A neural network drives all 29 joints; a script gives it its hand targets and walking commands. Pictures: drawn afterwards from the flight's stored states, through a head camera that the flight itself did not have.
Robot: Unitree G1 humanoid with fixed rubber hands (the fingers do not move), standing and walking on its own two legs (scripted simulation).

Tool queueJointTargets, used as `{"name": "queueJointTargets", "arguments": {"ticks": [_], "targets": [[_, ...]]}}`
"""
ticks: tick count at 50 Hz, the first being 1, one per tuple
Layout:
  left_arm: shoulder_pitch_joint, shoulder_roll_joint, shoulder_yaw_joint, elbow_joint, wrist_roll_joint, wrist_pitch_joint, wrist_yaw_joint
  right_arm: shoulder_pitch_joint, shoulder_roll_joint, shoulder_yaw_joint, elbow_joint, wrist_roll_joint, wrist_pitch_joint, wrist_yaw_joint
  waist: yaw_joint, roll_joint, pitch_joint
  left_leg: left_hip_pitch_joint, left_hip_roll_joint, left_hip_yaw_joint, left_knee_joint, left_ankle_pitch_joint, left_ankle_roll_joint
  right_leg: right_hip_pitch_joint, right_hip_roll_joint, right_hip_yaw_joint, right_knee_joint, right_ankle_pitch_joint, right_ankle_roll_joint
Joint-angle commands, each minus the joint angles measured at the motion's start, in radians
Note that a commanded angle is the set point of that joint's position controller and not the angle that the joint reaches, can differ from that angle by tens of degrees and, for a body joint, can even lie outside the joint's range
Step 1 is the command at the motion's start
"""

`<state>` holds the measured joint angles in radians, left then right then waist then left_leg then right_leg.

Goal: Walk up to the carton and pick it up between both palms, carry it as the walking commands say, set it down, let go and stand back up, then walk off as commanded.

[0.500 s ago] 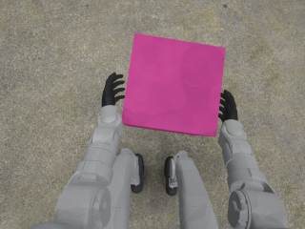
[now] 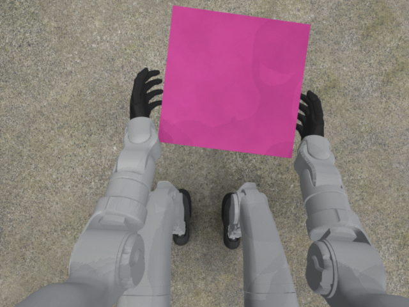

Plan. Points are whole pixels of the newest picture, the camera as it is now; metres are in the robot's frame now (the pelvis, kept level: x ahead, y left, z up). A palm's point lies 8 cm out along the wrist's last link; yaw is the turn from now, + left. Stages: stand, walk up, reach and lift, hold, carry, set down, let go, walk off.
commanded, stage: set down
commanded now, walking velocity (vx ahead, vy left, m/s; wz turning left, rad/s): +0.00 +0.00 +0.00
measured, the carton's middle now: (226, 95) +0.49 -0.05 -0.22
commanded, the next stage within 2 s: none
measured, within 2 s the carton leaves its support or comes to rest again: rests again in 1.80 s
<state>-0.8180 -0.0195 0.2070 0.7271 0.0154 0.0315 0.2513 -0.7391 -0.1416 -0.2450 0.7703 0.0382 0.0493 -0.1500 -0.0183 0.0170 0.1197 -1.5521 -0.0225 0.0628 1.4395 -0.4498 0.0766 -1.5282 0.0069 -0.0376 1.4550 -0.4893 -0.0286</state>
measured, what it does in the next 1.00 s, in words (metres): lowers itself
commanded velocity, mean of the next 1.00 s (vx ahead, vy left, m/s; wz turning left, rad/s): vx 0.00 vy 0.00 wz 0.00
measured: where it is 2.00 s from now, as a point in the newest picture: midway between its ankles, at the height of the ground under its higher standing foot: (205, 228)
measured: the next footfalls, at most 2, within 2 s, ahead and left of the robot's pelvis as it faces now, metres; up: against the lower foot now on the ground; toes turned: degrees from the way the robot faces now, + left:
none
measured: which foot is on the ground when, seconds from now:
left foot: down 0.00-1.00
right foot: down 0.00-1.00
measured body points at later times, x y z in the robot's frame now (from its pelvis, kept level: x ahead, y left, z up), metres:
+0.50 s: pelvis -0.02 +0.01 -0.09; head +0.28 +0.01 +0.24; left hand +0.48 +0.12 -0.22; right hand +0.44 -0.21 -0.23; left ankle +0.09 +0.09 -0.56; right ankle +0.08 -0.11 -0.56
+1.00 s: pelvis -0.04 +0.00 -0.15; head +0.33 -0.01 +0.10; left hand +0.50 +0.11 -0.32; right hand +0.46 -0.22 -0.35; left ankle +0.09 +0.09 -0.56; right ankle +0.08 -0.11 -0.56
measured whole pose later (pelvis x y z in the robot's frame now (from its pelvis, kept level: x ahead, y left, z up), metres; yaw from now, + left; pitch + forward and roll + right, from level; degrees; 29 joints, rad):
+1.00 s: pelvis -0.04 +0.00 -0.15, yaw -1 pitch +29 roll -1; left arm -1.34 0.15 0.21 0.78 -0.04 0.21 0.28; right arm -1.23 -0.30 -0.20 0.82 0.12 0.21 -0.19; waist -0.02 0.02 0.53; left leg -1.94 -0.02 0.06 1.96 -0.52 0.08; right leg -1.91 0.01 -0.05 1.98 -0.56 -0.03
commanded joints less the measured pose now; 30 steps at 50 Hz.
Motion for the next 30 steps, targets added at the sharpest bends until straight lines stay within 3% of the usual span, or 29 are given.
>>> {"name": "queueJointTargets", "arguments": {"ticks": [1,3,4,5,7,9,14,16,17,18,19,21,22,24,29,30], "targets": [[-0.534,-0.444,-0.432,-0.074,-0.122,-0.003,-0.14,-0.717,0.448,0.355,-0.247,0.082,-0.061,0.114,-0.11,-0.032,-1.191,0.385,-0.107,-0.212,0.035,0.325,-0.047,0.269,0.106,0.109,-0.009,0.367,0.003],[-0.578,-0.458,-0.442,-0.097,-0.145,-0.002,-0.147,-0.764,0.422,0.37,-0.3,0.092,-0.062,0.108,-0.118,-0.029,-1.235,0.374,-0.109,-0.202,0.06,0.305,-0.048,0.279,0.107,0.105,0.012,0.347,-0.003],[-0.588,-0.445,-0.431,-0.09,-0.14,0.001,-0.148,-0.776,0.447,0.389,-0.275,0.098,-0.053,0.108,-0.088,-0.036,-1.216,0.35,-0.112,-0.191,0.067,0.291,-0.045,0.283,0.105,0.108,0.018,0.339,-0.001],[-0.614,-0.44,-0.439,-0.114,-0.153,0.005,-0.148,-0.814,0.434,0.391,-0.328,0.112,-0.054,0.103,-0.101,-0.05,-1.28,0.371,-0.112,-0.19,0.08,0.298,-0.044,0.301,0.105,0.1,0.028,0.342,0.004],[-0.65,-0.447,-0.44,-0.114,-0.167,0.015,-0.143,-0.842,0.414,0.396,-0.314,0.118,-0.044,0.102,-0.092,-0.028,-1.278,0.358,-0.113,-0.179,0.09,0.249,-0.046,0.286,0.104,0.091,0.052,0.29,-0.004],[-0.68,-0.46,-0.455,-0.116,-0.176,0.026,-0.144,-0.881,0.408,0.394,-0.339,0.118,-0.036,0.096,-0.108,-0.026,-1.329,0.367,-0.117,-0.178,0.118,0.262,-0.048,0.289,0.108,0.081,0.082,0.301,-0.002],[-0.764,-0.475,-0.413,-0.011,-0.154,0.053,-0.149,-0.968,0.4,0.352,-0.217,0.093,-0.01,0.12,-0.105,-0.005,-1.118,0.29,-0.108,-0.204,0.143,0.108,-0.047,0.096,0.103,0.071,0.129,0.15,-0.013],[-0.827,-0.524,-0.424,-0.024,-0.152,0.064,-0.155,-1.003,0.415,0.326,-0.202,0.085,-0.003,0.139,-0.131,0.032,-1.155,0.322,-0.111,-0.215,0.165,0.08,-0.054,0.04,0.104,0.057,0.158,0.125,-0.02],[-0.853,-0.539,-0.408,0.014,-0.138,0.07,-0.16,-1.025,0.433,0.315,-0.153,0.08,0.002,0.151,-0.115,0.04,-1.088,0.301,-0.11,-0.218,0.168,0.071,-0.056,-0.02,0.11,0.061,0.168,0.107,-0.022],[-0.864,-0.581,-0.413,0.019,-0.147,0.079,-0.168,-1.087,0.451,0.322,-0.202,0.083,0.002,0.163,-0.13,0.031,-1.152,0.322,-0.109,-0.232,0.178,0.071,-0.053,-0.001,0.109,0.05,0.19,0.119,-0.022],[-0.87,-0.615,-0.417,0.018,-0.15,0.081,-0.171,-1.119,0.459,0.327,-0.214,0.09,-0.001,0.169,-0.125,0.035,-1.179,0.32,-0.113,-0.233,0.191,0.079,-0.053,-0.007,0.108,0.052,0.205,0.126,-0.025],[-0.885,-0.66,-0.395,0.064,-0.134,0.092,-0.18,-1.148,0.486,0.314,-0.169,0.086,0.005,0.187,-0.125,0.044,-1.143,0.315,-0.118,-0.228,0.218,0.081,-0.054,-0.059,0.108,0.049,0.221,0.11,-0.029],[-0.922,-0.679,-0.416,0.012,-0.144,0.093,-0.184,-1.162,0.507,0.324,-0.21,0.098,0.007,0.198,-0.134,0.052,-1.24,0.365,-0.114,-0.23,0.236,0.127,-0.056,-0.04,0.11,0.045,0.24,0.148,-0.027],[-0.925,-0.708,-0.391,0.059,-0.128,0.108,-0.195,-1.2,0.52,0.309,-0.176,0.091,0.014,0.214,-0.122,0.056,-1.193,0.345,-0.119,-0.227,0.25,0.119,-0.058,-0.092,0.107,0.044,0.251,0.128,-0.026],[-1.036,-0.707,-0.453,-0.097,-0.175,0.118,-0.189,-1.301,0.526,0.358,-0.294,0.149,0.024,0.233,-0.128,0.061,-1.43,0.473,-0.115,-0.232,0.309,0.268,-0.064,-0.044,0.104,0.031,0.312,0.226,-0.018],[-1.021,-0.721,-0.444,-0.061,-0.172,0.122,-0.192,-1.312,0.517,0.368,-0.289,0.151,0.024,0.232,-0.12,0.065,-1.416,0.442,-0.12,-0.213,0.32,0.245,-0.064,-0.048,0.104,0.035,0.309,0.209,-0.022]]}}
